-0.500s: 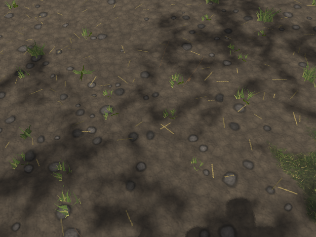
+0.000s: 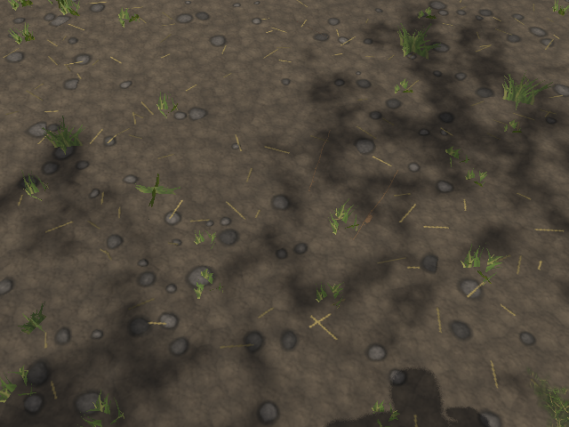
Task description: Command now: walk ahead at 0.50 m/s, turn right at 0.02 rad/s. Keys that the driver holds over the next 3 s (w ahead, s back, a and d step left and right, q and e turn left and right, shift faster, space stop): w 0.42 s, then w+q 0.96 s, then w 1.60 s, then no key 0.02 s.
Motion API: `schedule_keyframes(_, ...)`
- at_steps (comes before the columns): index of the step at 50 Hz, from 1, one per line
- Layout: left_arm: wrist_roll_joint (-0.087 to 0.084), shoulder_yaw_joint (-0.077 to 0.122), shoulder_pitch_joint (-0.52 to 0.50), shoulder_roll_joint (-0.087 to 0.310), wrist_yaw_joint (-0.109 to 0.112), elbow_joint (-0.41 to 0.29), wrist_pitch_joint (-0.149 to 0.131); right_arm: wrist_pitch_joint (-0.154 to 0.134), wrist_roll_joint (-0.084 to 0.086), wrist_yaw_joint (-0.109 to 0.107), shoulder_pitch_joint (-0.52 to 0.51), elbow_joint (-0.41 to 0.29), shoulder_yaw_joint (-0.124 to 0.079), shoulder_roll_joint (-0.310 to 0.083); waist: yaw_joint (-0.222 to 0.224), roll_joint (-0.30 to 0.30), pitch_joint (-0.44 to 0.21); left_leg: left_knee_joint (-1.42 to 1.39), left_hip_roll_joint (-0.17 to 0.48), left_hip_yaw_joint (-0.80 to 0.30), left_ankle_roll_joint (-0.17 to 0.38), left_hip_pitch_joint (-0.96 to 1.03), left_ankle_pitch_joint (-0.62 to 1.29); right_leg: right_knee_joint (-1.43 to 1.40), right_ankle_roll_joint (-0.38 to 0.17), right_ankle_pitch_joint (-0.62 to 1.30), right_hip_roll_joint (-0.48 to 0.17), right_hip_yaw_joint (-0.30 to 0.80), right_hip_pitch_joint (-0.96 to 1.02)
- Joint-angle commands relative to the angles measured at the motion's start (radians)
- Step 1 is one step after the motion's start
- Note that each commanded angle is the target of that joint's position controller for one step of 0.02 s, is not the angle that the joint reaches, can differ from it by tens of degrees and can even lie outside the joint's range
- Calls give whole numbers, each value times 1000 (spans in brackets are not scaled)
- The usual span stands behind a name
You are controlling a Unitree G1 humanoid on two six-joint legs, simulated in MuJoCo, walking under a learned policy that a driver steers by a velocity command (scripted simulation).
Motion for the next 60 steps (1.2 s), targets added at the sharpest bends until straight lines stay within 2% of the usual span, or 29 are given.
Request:
schedule_keyframes(1,-23,17,-73,133,-4,-119,-50,4,6,-12,217,6,-40,-145,-112,90,-162,-311,330,-539,188,613,-160,353,-26,87,-78,43,-585)
schedule_keyframes(2,-3,20,-106,124,1,-124,-46,4,-3,-10,162,-1,-31,-118,-81,52,-91,-341,294,-448,178,467,-64,287,-23,151,-113,26,-543)
schedule_keyframes(3,5,25,-86,114,4,-121,-35,-1,-15,-8,137,-4,-24,-97,-43,79,-71,-369,259,-383,165,378,5,236,-22,197,-145,33,-472)
schedule_keyframes(6,8,20,-39,67,10,-104,-6,-14,-10,-9,142,15,-27,-109,-9,94,-55,-432,224,-268,180,291,127,157,0,250,-160,13,-418)
schedule_keyframes(9,17,18,-138,59,13,-136,-3,-10,-7,-25,186,40,-35,-139,-28,68,-20,-459,221,-208,183,319,222,17,31,378,-171,2,-511)
schedule_keyframes(14,11,4,-301,25,-4,-171,-18,7,6,-41,254,68,-35,-157,-88,66,11,-463,185,-122,136,375,198,-287,33,593,-132,-41,-488)
schedule_keyframes(18,1,0,-408,28,-29,-210,-30,26,12,-43,318,102,-37,-167,-125,70,46,-422,234,-137,137,485,184,-402,18,562,-105,-54,-507)
schedule_keyframes(21,0,5,-409,52,-45,-225,-39,41,16,-50,310,114,-45,-183,-97,88,39,-355,276,-154,117,566,277,-452,-20,457,-87,-53,-475)
schedule_keyframes(23,6,28,-280,93,-42,-195,-45,50,20,-53,275,110,-47,-193,-10,98,-35,-203,246,-144,90,545,519,-499,-54,424,-36,-89,-253)
schedule_keyframes(24,11,54,-112,146,-32,-146,-47,51,13,-53,266,101,-37,-168,65,76,-147,-11,187,-112,61,455,542,-490,-86,454,-46,-79,4)
schedule_keyframes(25,25,75,76,230,-18,-119,-43,47,-14,-52,275,70,-12,-105,120,-66,-317,327,106,-63,20,228,210,-460,-151,471,-265,158,326)
schedule_keyframes(26,29,78,88,264,-24,-103,-38,26,8,-44,409,70,15,0,43,-325,-427,616,-50,-107,-21,-134,-424,-588,-285,264,-452,598,590)
schedule_keyframes(27,22,53,68,157,-22,-116,-38,13,34,-42,337,84,-14,-129,87,-184,-347,714,7,-209,-14,-229,-415,-640,-240,159,-421,580,519)
schedule_keyframes(28,18,40,-4,122,-18,-122,-40,7,47,-41,249,56,-28,-166,75,-135,-210,714,50,-189,-7,-268,-315,-661,-196,200,-393,420,386)
schedule_keyframes(29,20,32,-74,101,-18,-126,-42,10,40,-47,211,51,-29,-150,41,-61,-144,676,96,-170,-15,-227,-227,-694,-175,284,-355,313,252)
schedule_keyframes(31,30,23,-148,61,-22,-120,-52,34,29,-49,229,57,-37,-120,-16,-87,-73,603,144,-176,-27,-137,-130,-768,-154,371,-296,157,90)
schedule_keyframes(36,37,37,-152,84,-10,-75,-67,75,24,-51,195,32,-40,-68,-42,-50,-3,506,151,-182,-54,-192,7,-838,-162,545,-277,-45,31)
schedule_keyframes(44,21,53,-75,137,16,-22,-35,63,13,-7,-42,-67,-22,-30,39,-18,69,127,126,-64,-35,-229,204,-832,-132,598,-289,-225,175)
schedule_keyframes(48,3,64,-69,166,18,-8,-5,66,17,15,-78,-121,-29,-49,21,-44,62,64,81,8,15,-194,56,-716,-104,858,-321,-270,291)
schedule_keyframes(50,-5,72,-97,198,25,-16,9,73,20,16,13,-117,-53,-90,-45,-86,-15,71,6,68,57,-33,-46,-547,-81,1185,-315,-293,301)
schedule_keyframes(51,-9,73,-119,207,26,-21,17,74,23,11,138,-90,-77,-131,-121,-81,-81,27,-38,84,88,137,-36,-372,-61,1244,-291,-311,261)
schedule_keyframes(52,-7,66,-124,195,29,-28,15,78,23,-5,306,-47,-113,-200,-203,-36,-167,-39,-48,24,130,419,19,-119,-19,1085,-247,-320,100)
schedule_keyframes(53,38,28,-54,64,19,-71,-2,82,25,-25,353,-31,-139,-317,-132,223,-233,-64,203,-421,260,759,3,251,42,267,-106,-297,-323)
schedule_keyframes(54,18,9,-63,48,4,-102,-49,63,15,-17,348,-71,-123,-307,-113,218,-397,-254,353,-905,401,913,-167,447,51,-130,33,-40,-542)
schedule_keyframes(55,-24,28,-198,124,-8,-130,-77,50,7,-10,336,-67,-100,-227,-161,109,-305,-308,330,-801,331,867,-139,463,25,-48,-25,36,-646)
schedule_keyframes(56,-29,25,-230,120,-9,-143,-90,40,11,-10,283,-69,-90,-192,-128,76,-192,-303,293,-653,291,729,-63,386,4,48,-69,27,-653)
schedule_keyframes(57,-4,29,-223,118,1,-126,-92,37,15,-11,206,-83,-80,-157,-78,10,-125,-303,245,-537,255,576,38,299,7,114,-111,24,-588)
schedule_keyframes(58,15,39,-206,132,6,-119,-81,37,9,-15,156,-100,-69,-125,-40,20,-95,-319,212,-461,237,465,129,230,15,156,-136,25,-512)
schedule_keyframes(60,25,42,-183,121,4,-122,-54,34,5,-24,140,-115,-66,-125,-10,39,-84,-353,179,-409,235,364,218,157,41,197,-144,17,-438)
